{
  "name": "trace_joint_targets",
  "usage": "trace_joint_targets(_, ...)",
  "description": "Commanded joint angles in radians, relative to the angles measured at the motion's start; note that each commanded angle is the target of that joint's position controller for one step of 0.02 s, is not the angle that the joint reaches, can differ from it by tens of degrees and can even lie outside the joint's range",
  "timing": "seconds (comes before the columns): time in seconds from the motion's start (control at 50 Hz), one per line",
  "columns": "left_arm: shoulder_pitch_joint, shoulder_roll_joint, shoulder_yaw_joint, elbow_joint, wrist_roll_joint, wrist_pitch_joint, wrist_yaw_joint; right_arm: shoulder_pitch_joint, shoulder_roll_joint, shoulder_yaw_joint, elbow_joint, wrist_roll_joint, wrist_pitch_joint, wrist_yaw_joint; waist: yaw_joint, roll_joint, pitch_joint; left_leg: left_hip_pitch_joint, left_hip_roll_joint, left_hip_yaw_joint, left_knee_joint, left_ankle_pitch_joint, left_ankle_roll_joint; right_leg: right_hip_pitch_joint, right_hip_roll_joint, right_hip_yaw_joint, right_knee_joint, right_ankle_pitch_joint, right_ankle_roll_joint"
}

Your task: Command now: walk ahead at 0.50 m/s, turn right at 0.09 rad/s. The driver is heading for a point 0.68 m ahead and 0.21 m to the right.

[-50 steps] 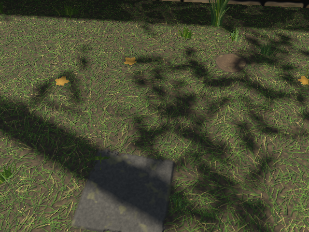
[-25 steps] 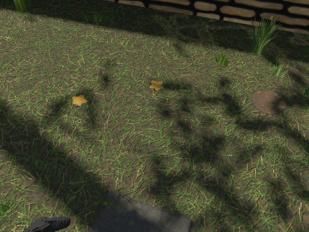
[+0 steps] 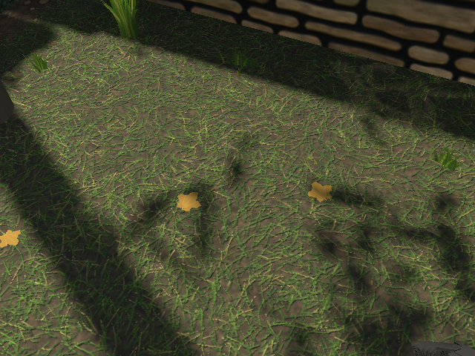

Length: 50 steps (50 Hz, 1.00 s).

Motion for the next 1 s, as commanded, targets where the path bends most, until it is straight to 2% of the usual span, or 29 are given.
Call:
trace_joint_targets(0.02, 0.034, 0.171, 0.037, -0.028, -0.008, 0.006, 0.008, -0.128, -0.065, -0.014, -0.109, 0.006, -0.028, 0.016, -0.015, -0.116, 0.048, 0.036, -0.037, 0.018, -0.073, -0.020, 0.015, -0.011, -0.278, 0.174, -0.022, 0.311, -0.148)
trace_joint_targets(0.06, 0.017, 0.196, 0.045, -0.027, -0.009, 0.017, 0.014, -0.078, -0.098, -0.026, -0.101, 0.004, -0.038, 0.019, -0.061, -0.133, 0.026, 0.135, -0.057, 0.021, -0.119, -0.076, 0.034, 0.008, -0.291, 0.199, 0.043, 0.378, -0.129)
trace_joint_targets(0.08, -0.004, 0.199, 0.044, -0.032, -0.010, 0.019, 0.017, 0.011, -0.123, -0.041, -0.077, 0.000, -0.042, 0.015, -0.117, -0.129, -0.022, 0.275, -0.076, 0.039, -0.158, -0.072, 0.054, -0.012, -0.263, 0.179, 0.132, 0.491, -0.109)
trace_joint_targets(0.1, -0.011, 0.170, 0.033, -0.041, -0.003, 0.017, 0.017, 0.157, -0.175, -0.065, -0.038, -0.010, -0.043, 0.005, -0.184, -0.110, -0.128, 0.514, -0.045, 0.018, -0.138, -0.046, 0.087, -0.096, -0.206, 0.140, 0.309, 0.512, -0.077)
trace_joint_targets(0.12, -0.022, 0.097, 0.007, -0.078, 0.027, 0.012, 0.017, 0.346, -0.256, -0.086, -0.017, -0.028, -0.039, -0.009, -0.252, 0.026, -0.299, 0.820, 0.174, -0.202, -0.099, -0.017, 0.152, -0.309, -0.122, 0.082, 0.639, 0.209, -0.032)
trace_joint_targets(0.14, 0.117, 0.016, -0.015, -0.085, 0.001, -0.006, 0.014, 0.366, -0.288, -0.089, 0.002, -0.030, -0.026, -0.002, -0.182, 0.296, -0.416, 1.049, 0.361, -0.604, -0.208, -0.220, 0.280, -0.636, -0.010, 0.080, 0.921, -0.341, 0.009)
trace_joint_targets(0.16, 0.060, 0.130, 0.013, -0.069, -0.022, -0.011, 0.014, 0.350, -0.189, -0.066, -0.005, -0.022, -0.023, -0.002, -0.215, 0.167, -0.325, 0.966, 0.323, -0.600, -0.264, -0.357, 0.246, -0.727, -0.064, 0.156, 1.030, -0.319, 0.009)
trace_joint_targets(0.18, -0.023, 0.162, 0.026, -0.094, -0.028, -0.010, 0.014, 0.292, -0.150, -0.051, -0.004, -0.013, -0.025, -0.005, -0.207, 0.118, -0.192, 0.840, 0.291, -0.449, -0.287, -0.341, 0.210, -0.765, -0.100, 0.139, 1.039, -0.224, 0.005)
trace_joint_targets(0.2, -0.059, 0.147, 0.027, -0.099, -0.021, -0.004, 0.018, 0.223, -0.128, -0.042, -0.005, -0.017, -0.027, -0.002, -0.173, 0.056, -0.125, 0.710, 0.250, -0.349, -0.322, -0.265, 0.193, -0.724, -0.138, 0.122, 1.011, -0.144, 0.011)
trace_joint_targets(0.22, -0.072, 0.137, 0.032, -0.101, -0.009, 0.005, 0.019, 0.173, -0.100, -0.036, -0.002, -0.020, -0.031, 0.002, -0.145, 0.056, -0.071, 0.611, 0.215, -0.265, -0.360, -0.206, 0.186, -0.692, -0.161, 0.121, 0.969, -0.091, 0.016)
trace_joint_targets(0.26, -0.041, 0.096, 0.032, -0.098, -0.014, 0.030, 0.015, 0.127, -0.086, -0.036, 0.011, -0.027, -0.044, 0.003, -0.100, 0.083, -0.040, 0.500, 0.185, -0.151, -0.425, -0.134, 0.183, -0.611, -0.189, 0.120, 0.937, -0.035, 0.024)
trace_joint_targets(0.32, -0.083, 0.072, 0.032, -0.127, -0.008, 0.053, 0.015, 0.125, -0.111, -0.048, 0.039, -0.030, -0.056, -0.006, -0.085, 0.040, -0.002, 0.472, 0.190, -0.038, -0.465, -0.020, 0.194, -0.657, -0.196, 0.129, 0.883, 0.051, 0.042)
trace_joint_targets(0.4, -0.174, 0.057, 0.026, -0.161, -0.004, 0.048, -0.004, 0.150, -0.142, -0.058, 0.068, -0.031, -0.047, -0.021, -0.107, 0.018, 0.024, 0.509, 0.168, 0.100, -0.476, 0.034, 0.175, -0.676, -0.187, 0.106, 0.676, 0.241, 0.045)
trace_joint_targets(0.48, -0.318, 0.042, 0.013, -0.218, 0.000, 0.044, -0.029, 0.205, -0.179, -0.070, 0.096, -0.017, -0.029, -0.030, -0.164, -0.003, 0.069, 0.580, 0.187, 0.178, -0.468, 0.039, 0.159, -0.668, -0.169, 0.031, 0.500, 0.292, 0.022)
trace_joint_targets(0.54, -0.374, 0.056, 0.015, -0.261, -0.001, 0.046, -0.044, 0.235, -0.201, -0.079, 0.117, 0.000, -0.008, -0.030, -0.172, 0.006, 0.085, 0.684, 0.217, 0.207, -0.413, 0.112, 0.140, -0.681, -0.152, -0.008, 0.435, 0.197, -0.011)
trace_joint_targets(0.58, -0.351, 0.081, 0.028, -0.276, -0.001, 0.049, -0.049, 0.220, -0.228, -0.086, 0.117, 0.009, 0.006, -0.033, -0.139, 0.034, 0.049, 0.722, 0.221, 0.237, -0.308, 0.387, 0.117, -0.596, -0.101, -0.061, 0.418, 0.096, -0.048)
trace_joint_targets(0.6, -0.292, 0.104, 0.042, -0.270, -0.001, 0.052, -0.048, 0.210, -0.243, -0.090, 0.113, 0.013, 0.014, -0.036, -0.100, 0.053, 0.002, 0.726, 0.214, 0.252, -0.204, 0.562, 0.104, -0.502, -0.058, -0.094, 0.419, 0.047, -0.070)
trace_joint_targets(0.62, -0.158, 0.143, 0.066, -0.238, -0.005, 0.053, -0.044, 0.191, -0.246, -0.089, 0.109, 0.018, 0.023, -0.038, -0.020, 0.044, -0.068, 0.688, 0.184, 0.281, -0.020, 0.651, 0.080, -0.322, -0.006, -0.119, 0.365, 0.072, -0.101)
trace_joint_targets(0.64, 0.015, 0.216, 0.105, -0.191, -0.006, 0.059, -0.028, 0.201, -0.221, -0.077, 0.103, 0.010, 0.021, -0.042, 0.057, 0.000, -0.160, 0.517, 0.142, 0.293, 0.236, 0.510, 0.037, -0.028, 0.001, -0.057, 0.326, 0.127, -0.143)
trace_joint_targets(0.66, 0.050, 0.346, 0.132, -0.182, -0.012, 0.062, -0.010, 0.266, -0.093, -0.037, 0.048, -0.034, 0.003, -0.035, -0.015, -0.267, -0.220, 0.071, -0.008, 0.274, 0.618, -0.279, -0.034, 0.307, -0.259, 0.433, 0.276, 0.064, -0.292)
trace_joint_targets(0.68, 0.055, 0.325, 0.113, -0.225, -0.003, 0.043, -0.018, 0.238, -0.095, -0.023, 0.029, -0.017, -0.040, -0.023, -0.010, -0.233, -0.397, -0.099, -0.121, 0.010, 0.790, -0.634, -0.037, 0.432, -0.391, 0.866, 0.097, -0.064, -0.405)
trace_joint_targets(0.7, 0.038, 0.247, 0.089, -0.216, 0.005, 0.028, -0.026, 0.119, -0.165, -0.041, 0.000, 0.026, -0.063, -0.012, 0.026, -0.134, -0.298, -0.204, -0.068, -0.051, 0.808, -0.554, -0.013, 0.386, -0.370, 0.748, 0.055, -0.033, -0.340)
trace_joint_targets(0.72, -0.005, 0.215, 0.080, -0.214, 0.001, 0.020, -0.026, 0.092, -0.156, -0.036, -0.008, 0.027, -0.075, -0.012, -0.005, -0.112, -0.188, -0.209, -0.027, -0.040, 0.737, -0.466, 0.007, 0.250, -0.329, 0.605, 0.062, 0.031, -0.303)
trace_joint_targets(0.74, -0.081, 0.179, 0.069, -0.226, -0.001, 0.019, -0.023, 0.097, -0.154, -0.039, 0.008, 0.002, -0.077, -0.021, -0.052, -0.059, -0.121, -0.148, 0.013, -0.039, 0.651, -0.399, 0.006, 0.102, -0.284, 0.495, 0.063, 0.116, -0.268)
trace_joint_targets(0.76, -0.135, 0.145, 0.057, -0.245, 0.008, 0.019, -0.019, 0.113, -0.169, -0.048, 0.017, -0.014, -0.068, -0.025, -0.092, -0.073, -0.089, -0.068, 0.038, -0.043, 0.586, -0.355, 0.002, -0.016, -0.252, 0.421, 0.045, 0.207, -0.251)
trace_joint_targets(0.8, -0.162, 0.143, 0.055, -0.264, 0.015, 0.016, -0.011, 0.135, -0.157, -0.051, 0.017, -0.023, -0.042, -0.022, -0.123, -0.087, -0.080, 0.009, 0.041, -0.036, 0.520, -0.312, -0.019, -0.122, -0.223, 0.375, 0.006, 0.292, -0.256)
trace_joint_targets(0.86, -0.122, 0.175, 0.064, -0.253, 0.008, 0.012, 0.010, 0.073, -0.121, -0.040, -0.006, -0.031, -0.024, -0.025, -0.114, -0.080, -0.048, 0.001, 0.018, -0.016, 0.364, -0.197, -0.061, -0.189, -0.190, 0.300, -0.012, 0.357, -0.249)
trace_joint_targets(0.94, -0.068, 0.179, 0.066, -0.235, 0.000, 0.022, 0.026, -0.074, -0.090, -0.023, -0.043, -0.021, -0.031, -0.013, -0.055, -0.121, -0.016, 0.054, -0.039, -0.015, 0.062, 0.033, -0.072, -0.215, -0.142, 0.266, 0.001, 0.224, -0.194)
trace_joint_targets(1.0, -0.025, 0.177, 0.065, -0.208, 0.001, 0.034, 0.032, -0.122, -0.101, -0.023, -0.058, -0.020, -0.044, 0.004, -0.031, -0.140, -0.009, 0.117, -0.078, 0.000, -0.050, 0.109, -0.056, -0.186, -0.153, 0.266, 0.072, 0.340, -0.164)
